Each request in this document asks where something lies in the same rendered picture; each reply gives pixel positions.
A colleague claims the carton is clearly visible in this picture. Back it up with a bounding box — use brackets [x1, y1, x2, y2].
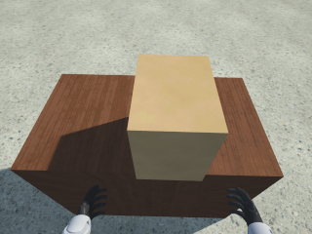
[127, 55, 229, 181]

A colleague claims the robot right hand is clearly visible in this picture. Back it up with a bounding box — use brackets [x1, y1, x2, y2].
[226, 186, 263, 227]

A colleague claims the left robot forearm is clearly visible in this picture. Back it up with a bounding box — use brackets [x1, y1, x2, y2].
[61, 214, 91, 234]

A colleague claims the pedestal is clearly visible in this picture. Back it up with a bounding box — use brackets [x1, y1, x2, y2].
[10, 73, 284, 218]

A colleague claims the right robot forearm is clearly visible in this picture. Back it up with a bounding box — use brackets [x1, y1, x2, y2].
[248, 222, 273, 234]

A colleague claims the robot left hand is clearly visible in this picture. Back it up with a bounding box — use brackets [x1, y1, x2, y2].
[77, 184, 107, 220]

